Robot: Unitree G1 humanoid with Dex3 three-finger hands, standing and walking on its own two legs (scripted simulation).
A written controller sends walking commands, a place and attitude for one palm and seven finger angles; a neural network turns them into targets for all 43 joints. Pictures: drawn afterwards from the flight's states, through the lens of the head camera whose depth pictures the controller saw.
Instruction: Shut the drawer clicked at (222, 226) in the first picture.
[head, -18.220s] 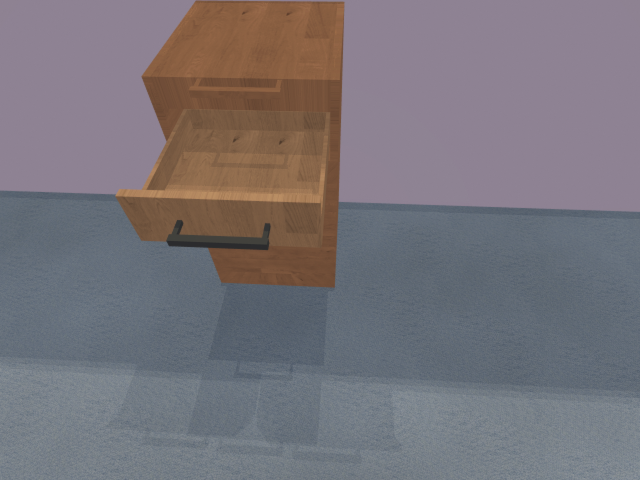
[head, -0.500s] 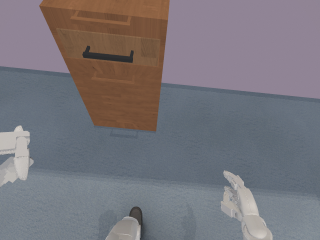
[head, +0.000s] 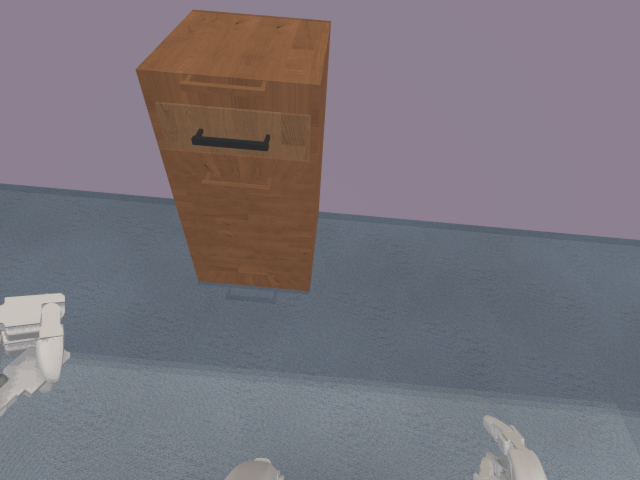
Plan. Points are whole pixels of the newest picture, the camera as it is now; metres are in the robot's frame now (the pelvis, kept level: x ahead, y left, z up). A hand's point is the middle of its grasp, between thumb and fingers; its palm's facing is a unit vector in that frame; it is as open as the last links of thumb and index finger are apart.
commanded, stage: stop stepping back and stand still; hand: left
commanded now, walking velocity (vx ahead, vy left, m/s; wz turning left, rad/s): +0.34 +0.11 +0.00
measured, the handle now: (232, 139) +0.90 +0.28 -0.09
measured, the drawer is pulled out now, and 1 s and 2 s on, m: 0.00 0.00 0.00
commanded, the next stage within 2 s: let the arm hang, fingers relaxed in 0.66 s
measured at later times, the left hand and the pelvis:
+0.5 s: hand out of the picture +0.08 +0.26 +0.18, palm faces +0.49 -0.78 -0.40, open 3.3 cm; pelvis -0.08 +0.01 +0.00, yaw +4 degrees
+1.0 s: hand out of the picture +0.02 +0.20 -0.15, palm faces +0.10 -0.97 -0.21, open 3.1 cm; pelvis -0.08 +0.02 -0.01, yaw +6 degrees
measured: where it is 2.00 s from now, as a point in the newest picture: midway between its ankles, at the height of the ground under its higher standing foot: outside the picture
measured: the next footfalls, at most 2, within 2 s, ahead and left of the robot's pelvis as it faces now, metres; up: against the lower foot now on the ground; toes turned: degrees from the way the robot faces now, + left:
left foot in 0.14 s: +0.00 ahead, +0.15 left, +0.00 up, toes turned +8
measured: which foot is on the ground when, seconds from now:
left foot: up 0.00-0.12, down 0.14-1.00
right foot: down 0.00-1.00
